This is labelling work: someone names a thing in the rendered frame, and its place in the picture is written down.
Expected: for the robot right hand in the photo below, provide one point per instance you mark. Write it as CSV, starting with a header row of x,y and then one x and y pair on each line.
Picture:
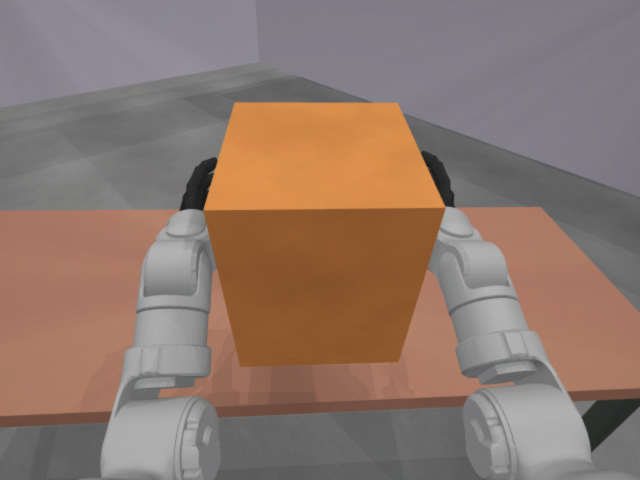
x,y
440,178

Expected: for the right robot forearm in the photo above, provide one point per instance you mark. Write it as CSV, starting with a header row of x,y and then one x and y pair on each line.
x,y
495,344

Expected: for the robot left upper arm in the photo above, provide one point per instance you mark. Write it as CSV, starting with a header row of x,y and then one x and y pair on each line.
x,y
174,438

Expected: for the left robot forearm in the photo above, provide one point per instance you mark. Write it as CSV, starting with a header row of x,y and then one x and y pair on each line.
x,y
174,297

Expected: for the carton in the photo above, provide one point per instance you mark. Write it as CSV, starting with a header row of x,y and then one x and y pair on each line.
x,y
322,219

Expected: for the table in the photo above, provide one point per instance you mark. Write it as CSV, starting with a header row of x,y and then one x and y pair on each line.
x,y
69,282

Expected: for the robot left hand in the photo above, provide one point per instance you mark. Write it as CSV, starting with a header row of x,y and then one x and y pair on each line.
x,y
196,191

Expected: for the robot right upper arm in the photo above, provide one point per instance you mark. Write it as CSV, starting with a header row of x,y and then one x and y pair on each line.
x,y
528,432

